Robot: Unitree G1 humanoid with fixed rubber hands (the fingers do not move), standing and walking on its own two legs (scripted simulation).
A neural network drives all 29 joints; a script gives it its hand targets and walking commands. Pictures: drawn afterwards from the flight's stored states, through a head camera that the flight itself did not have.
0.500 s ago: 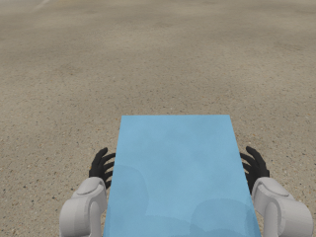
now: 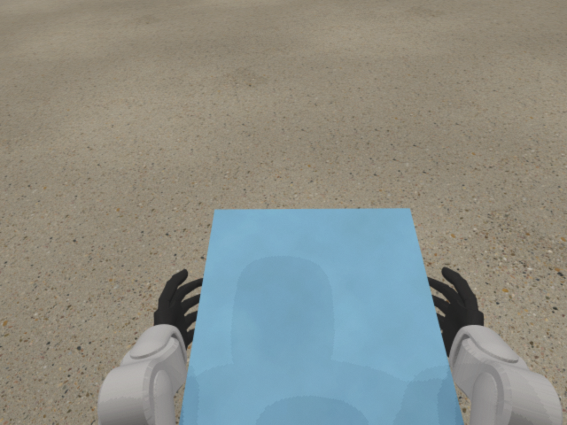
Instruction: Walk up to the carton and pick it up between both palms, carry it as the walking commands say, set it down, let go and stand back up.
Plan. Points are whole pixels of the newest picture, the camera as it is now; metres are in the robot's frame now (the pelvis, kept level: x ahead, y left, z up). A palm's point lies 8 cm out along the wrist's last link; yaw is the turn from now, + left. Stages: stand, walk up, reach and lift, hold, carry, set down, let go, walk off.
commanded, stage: carry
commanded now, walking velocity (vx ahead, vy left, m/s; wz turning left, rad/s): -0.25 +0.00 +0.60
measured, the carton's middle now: (311, 333) +0.24 +0.00 +0.02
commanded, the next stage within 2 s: none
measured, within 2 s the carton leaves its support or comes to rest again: neither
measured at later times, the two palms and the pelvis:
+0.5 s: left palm out of the picture -0.05 +0.26 +0.07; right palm out of the picture +0.07 -0.07 +0.06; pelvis -0.20 +0.03 -0.01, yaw +18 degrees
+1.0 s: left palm out of the picture -0.33 +0.27 +0.05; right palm out of the picture -0.11 +0.00 +0.06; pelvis -0.39 +0.00 -0.02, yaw +36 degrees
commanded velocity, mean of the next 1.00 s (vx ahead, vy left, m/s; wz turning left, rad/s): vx -0.25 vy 0.00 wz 0.60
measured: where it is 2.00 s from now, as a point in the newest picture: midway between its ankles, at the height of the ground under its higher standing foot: outside the picture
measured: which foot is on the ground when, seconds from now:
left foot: up 0.00-0.14, down 0.16-0.46, up 0.48-0.76, down 0.78-1.00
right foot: down 0.00-0.14, up 0.16-0.44, down 0.46-0.78, up 0.80-1.00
